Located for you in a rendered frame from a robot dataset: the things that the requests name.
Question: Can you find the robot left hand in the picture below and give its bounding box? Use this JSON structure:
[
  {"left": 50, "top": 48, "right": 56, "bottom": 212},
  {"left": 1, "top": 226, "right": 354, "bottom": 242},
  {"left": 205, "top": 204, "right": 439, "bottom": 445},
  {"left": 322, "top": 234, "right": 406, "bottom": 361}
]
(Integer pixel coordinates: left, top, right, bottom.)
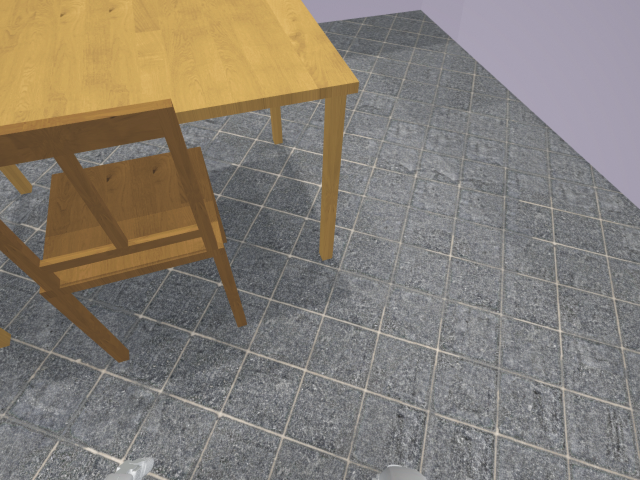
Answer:
[{"left": 105, "top": 457, "right": 154, "bottom": 480}]

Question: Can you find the table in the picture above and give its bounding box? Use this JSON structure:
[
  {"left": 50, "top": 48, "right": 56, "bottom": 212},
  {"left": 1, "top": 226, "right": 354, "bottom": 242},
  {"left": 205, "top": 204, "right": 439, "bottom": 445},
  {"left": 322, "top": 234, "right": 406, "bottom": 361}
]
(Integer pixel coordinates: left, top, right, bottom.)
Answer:
[{"left": 0, "top": 0, "right": 359, "bottom": 348}]

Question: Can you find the chair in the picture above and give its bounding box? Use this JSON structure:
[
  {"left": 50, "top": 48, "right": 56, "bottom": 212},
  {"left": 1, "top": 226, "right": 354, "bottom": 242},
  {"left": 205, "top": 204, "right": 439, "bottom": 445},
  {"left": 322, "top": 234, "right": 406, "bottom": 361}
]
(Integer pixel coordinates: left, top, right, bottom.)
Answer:
[{"left": 0, "top": 99, "right": 247, "bottom": 363}]

